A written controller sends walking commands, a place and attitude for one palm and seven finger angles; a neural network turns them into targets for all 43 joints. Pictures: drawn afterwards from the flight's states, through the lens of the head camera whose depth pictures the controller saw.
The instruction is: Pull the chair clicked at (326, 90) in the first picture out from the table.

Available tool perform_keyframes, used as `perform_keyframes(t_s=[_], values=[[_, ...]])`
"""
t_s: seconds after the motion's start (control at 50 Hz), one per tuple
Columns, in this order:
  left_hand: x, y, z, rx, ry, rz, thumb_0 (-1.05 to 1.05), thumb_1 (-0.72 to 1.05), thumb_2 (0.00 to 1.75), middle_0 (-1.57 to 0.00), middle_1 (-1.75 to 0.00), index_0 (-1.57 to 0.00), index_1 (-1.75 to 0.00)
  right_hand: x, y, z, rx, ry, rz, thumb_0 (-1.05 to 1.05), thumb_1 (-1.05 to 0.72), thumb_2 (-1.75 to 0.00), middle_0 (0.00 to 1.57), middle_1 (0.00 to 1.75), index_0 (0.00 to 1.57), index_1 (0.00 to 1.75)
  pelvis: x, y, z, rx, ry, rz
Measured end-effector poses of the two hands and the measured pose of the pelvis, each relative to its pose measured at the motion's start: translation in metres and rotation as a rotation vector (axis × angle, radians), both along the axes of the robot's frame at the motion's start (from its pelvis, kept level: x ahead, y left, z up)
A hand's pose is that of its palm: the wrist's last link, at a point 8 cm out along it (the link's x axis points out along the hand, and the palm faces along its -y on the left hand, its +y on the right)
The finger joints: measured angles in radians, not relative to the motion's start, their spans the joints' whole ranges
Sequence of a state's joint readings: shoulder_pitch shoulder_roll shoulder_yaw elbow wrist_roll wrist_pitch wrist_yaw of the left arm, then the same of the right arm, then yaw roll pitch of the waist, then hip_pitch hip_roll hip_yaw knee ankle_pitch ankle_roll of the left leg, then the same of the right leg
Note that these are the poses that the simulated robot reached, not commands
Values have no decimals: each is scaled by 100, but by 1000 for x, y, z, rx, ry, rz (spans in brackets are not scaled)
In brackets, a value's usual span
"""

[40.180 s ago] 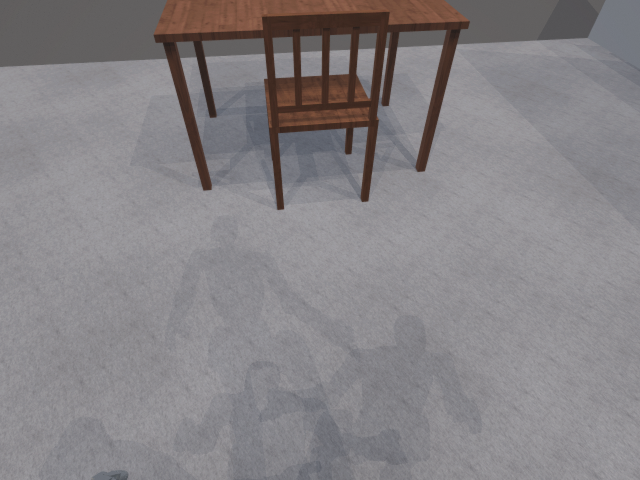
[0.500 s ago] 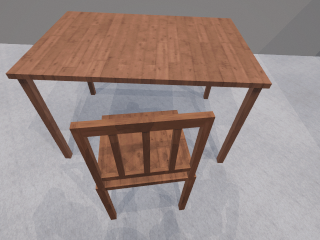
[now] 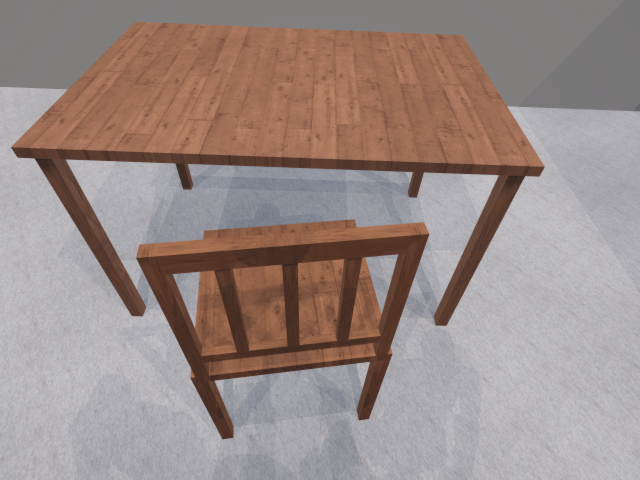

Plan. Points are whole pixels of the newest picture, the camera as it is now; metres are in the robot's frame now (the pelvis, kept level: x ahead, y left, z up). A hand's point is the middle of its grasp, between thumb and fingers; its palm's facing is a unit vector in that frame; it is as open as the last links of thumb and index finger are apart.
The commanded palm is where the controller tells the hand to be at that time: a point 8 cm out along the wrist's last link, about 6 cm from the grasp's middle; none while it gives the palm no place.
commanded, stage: look again from close up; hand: left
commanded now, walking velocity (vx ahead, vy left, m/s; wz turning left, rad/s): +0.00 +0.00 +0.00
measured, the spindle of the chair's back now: (291, 305) +0.43 +0.08 -0.12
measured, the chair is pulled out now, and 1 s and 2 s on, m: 0.18 0.18 0.18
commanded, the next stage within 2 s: shuffle to correct the standing spot in 0.06 s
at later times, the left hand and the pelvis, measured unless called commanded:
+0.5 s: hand out of the picture -0.03 +0.14 -0.18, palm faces +0.11 -0.98 -0.18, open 7.4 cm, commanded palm none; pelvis +0.01 -0.02 +0.00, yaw +4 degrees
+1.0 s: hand out of the picture -0.01 +0.09 -0.19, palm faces +0.23 -0.95 -0.21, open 7.4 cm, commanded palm none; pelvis +0.03 -0.09 -0.01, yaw +11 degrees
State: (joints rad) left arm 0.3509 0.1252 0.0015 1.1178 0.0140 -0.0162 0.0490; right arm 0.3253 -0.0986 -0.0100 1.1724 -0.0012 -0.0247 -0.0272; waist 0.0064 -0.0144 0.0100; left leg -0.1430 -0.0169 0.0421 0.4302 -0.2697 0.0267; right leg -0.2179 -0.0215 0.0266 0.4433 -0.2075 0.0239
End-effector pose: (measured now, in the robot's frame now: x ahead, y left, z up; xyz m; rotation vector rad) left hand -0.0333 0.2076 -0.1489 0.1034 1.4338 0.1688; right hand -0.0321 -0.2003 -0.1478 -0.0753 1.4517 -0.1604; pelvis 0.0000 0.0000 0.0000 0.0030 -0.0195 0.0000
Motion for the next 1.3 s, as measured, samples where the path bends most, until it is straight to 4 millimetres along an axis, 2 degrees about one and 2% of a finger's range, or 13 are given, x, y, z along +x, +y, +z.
perform_keyframes(t_s=[0.36, 0.54, 0.72, 0.82, 0.9, 0.98, 1.1, 1.22, 1.3], values=[[-2, -8, -2, -4, 11, 27, 0, 91, 89, -20, -30, -20, -30, 2, -6, 1, 1, 16, 9, 0, -91, -90, 20, 29, 19, 29, 5, -8, -1, 1, 4, 31], [-9, -24, -4, 5, 34, 80, 0, 91, 89, -20, -30, -20, -30, 13, -28, -2, -13, 46, 36, 0, -91, -90, 20, 29, 20, 29, 14, -28, -4, -2, 14, 75], [-17, -50, -13, -12, 42, 146, 0, 90, 89, -20, -30, -20, -30, 39, -67, -4, -75, 41, 96, 0, -91, -90, 20, 29, 20, 29, 18, -48, -12, -27, 19, 134], [-14, -59, -22, -38, 39, 163, 0, 90, 89, -20, -30, -20, -30, 56, -77, -1, -106, 12, 136, 0, -91, -90, 20, 29, 19, 29, 20, -54, -15, -7, 20, 150], [-2, -62, -19, -14, 15, 163, 0, 91, 89, -20, -30, -20, -30, 65, -85, -3, -94, -4, 153, 0, -91, -90, 20, 29, 19, 29, 24, -66, -14, 8, 31, 164], [11, -67, -11, 36, -32, 173, 0, 91, 89, -20, -30, -20, -30, 75, -101, -10, -68, 1, 165, 0, -90, -90, 20, 29, 20, 29, 27, -84, -15, -1, 30, 178], [10, -85, -3, 59, -48, 188, 0, 91, 89, -20, -30, -20, -30, 102, -128, -4, -97, -23, 187, 0, -90, -90, 20, 29, 20, 29, 29, -103, -10, -10, 17, 186], [9, -101, -15, 20, -26, 161, 0, 90, 89, -20, -30, -20, -30, 130, -143, 2, -129, -122, 188, 0, -91, -90, 20, 29, 20, 29, 29, -115, -14, -27, 14, 155], [16, -110, -26, -7, -17, 126, 0, 90, 89, -20, -30, -20, -30, 130, -148, 6, -136, -161, 184, 0, -91, -90, 20, 29, 19, 29, 29, -126, -17, -5, 14, 135]])
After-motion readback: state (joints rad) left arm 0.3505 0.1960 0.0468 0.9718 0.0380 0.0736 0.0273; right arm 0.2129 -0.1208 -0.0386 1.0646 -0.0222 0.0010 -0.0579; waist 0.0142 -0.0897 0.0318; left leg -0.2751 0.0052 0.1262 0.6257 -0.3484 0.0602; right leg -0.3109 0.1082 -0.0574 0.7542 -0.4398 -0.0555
